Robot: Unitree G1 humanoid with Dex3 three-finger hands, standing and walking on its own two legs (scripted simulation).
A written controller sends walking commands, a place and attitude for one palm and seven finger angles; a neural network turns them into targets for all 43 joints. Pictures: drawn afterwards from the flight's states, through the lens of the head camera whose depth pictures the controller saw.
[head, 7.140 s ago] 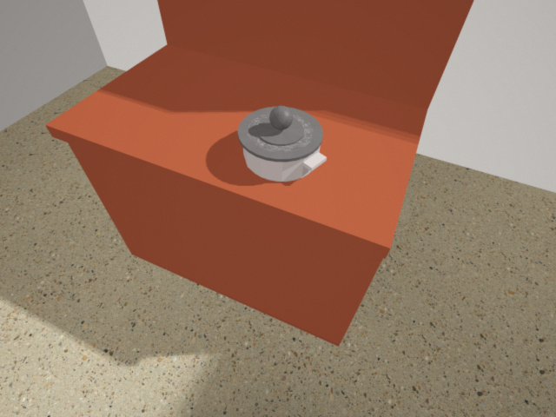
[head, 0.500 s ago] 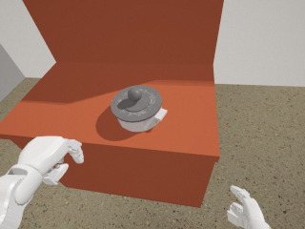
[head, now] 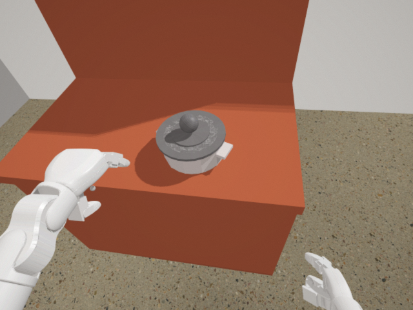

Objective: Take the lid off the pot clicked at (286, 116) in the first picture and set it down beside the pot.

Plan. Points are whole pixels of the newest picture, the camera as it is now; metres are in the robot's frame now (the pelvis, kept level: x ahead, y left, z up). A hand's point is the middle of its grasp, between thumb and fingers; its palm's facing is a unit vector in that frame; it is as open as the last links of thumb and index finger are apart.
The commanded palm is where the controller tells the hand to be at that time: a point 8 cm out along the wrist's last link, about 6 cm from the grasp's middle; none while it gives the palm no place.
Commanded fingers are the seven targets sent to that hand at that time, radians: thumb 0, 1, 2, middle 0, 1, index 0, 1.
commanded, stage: move the open hand above the knob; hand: left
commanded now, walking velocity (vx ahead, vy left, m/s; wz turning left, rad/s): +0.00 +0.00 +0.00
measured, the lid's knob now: (188, 123) +0.56 +0.12 +0.02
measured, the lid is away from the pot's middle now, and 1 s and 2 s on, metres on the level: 0.00 0.00 0.00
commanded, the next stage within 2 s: none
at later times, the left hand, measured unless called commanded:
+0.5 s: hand (119, 161) +0.35 +0.21 +0.11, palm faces -0.24 -0.04 -0.97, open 10.6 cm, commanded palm +0.34 +0.21 +0.18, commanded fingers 0.00 -0.34 1.40 -0.79 -0.08 -0.79 -0.08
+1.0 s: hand (151, 135) +0.43 +0.17 +0.11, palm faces -0.25 -0.02 -0.97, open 10.6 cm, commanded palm +0.42 +0.17 +0.18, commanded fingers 0.00 -0.34 1.40 -0.79 -0.08 -0.79 -0.08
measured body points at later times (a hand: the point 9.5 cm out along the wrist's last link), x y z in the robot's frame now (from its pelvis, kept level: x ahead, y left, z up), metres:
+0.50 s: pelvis +0.01 -0.02 +0.00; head +0.03 -0.06 +0.45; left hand +0.36 +0.21 +0.17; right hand +0.20 -0.25 -0.11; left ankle +0.05 +0.09 -0.74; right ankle -0.02 -0.14 -0.74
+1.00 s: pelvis +0.02 -0.02 +0.00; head +0.05 -0.06 +0.44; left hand +0.43 +0.17 +0.17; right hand +0.17 -0.27 -0.13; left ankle +0.05 +0.09 -0.74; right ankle -0.02 -0.14 -0.74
